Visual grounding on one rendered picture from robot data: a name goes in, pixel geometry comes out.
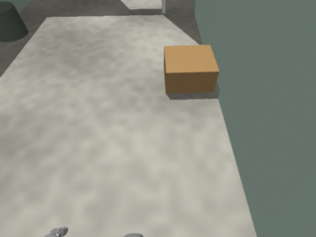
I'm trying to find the left robot hand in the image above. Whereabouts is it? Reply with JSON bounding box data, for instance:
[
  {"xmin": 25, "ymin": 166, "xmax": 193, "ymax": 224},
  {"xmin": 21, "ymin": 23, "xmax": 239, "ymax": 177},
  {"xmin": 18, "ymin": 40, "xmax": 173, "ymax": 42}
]
[{"xmin": 44, "ymin": 227, "xmax": 68, "ymax": 237}]

